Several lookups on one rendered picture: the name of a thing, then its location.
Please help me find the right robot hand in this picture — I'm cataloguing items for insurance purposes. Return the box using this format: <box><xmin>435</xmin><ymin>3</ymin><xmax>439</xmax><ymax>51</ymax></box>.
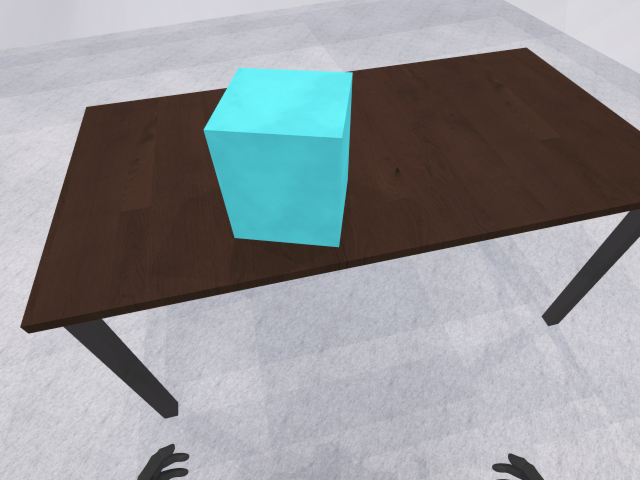
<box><xmin>492</xmin><ymin>453</ymin><xmax>544</xmax><ymax>480</ymax></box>

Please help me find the left robot hand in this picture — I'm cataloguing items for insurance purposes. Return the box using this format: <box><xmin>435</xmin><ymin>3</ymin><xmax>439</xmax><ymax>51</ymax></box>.
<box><xmin>137</xmin><ymin>444</ymin><xmax>189</xmax><ymax>480</ymax></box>

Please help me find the table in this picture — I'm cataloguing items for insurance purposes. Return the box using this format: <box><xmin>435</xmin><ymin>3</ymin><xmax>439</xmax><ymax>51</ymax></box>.
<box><xmin>20</xmin><ymin>47</ymin><xmax>640</xmax><ymax>419</ymax></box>

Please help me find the carton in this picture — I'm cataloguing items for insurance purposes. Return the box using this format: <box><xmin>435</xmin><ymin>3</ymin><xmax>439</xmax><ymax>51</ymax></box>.
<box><xmin>204</xmin><ymin>68</ymin><xmax>353</xmax><ymax>247</ymax></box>

